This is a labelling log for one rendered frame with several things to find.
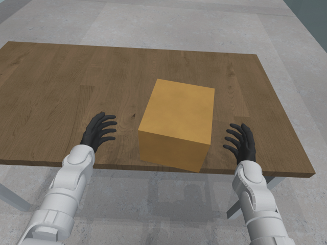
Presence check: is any robot right forearm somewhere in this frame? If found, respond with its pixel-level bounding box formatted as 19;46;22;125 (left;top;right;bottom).
232;160;296;245

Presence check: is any carton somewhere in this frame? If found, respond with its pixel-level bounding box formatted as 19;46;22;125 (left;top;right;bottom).
138;79;215;173

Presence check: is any left robot hand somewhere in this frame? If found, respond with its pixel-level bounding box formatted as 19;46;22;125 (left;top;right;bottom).
80;112;117;153

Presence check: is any table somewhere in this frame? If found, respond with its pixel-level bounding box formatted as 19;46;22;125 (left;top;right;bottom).
0;41;316;219

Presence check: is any right robot hand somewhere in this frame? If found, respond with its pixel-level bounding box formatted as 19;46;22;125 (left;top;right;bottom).
223;124;256;165

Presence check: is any robot left forearm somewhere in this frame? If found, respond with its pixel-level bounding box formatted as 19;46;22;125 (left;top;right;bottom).
16;144;95;245

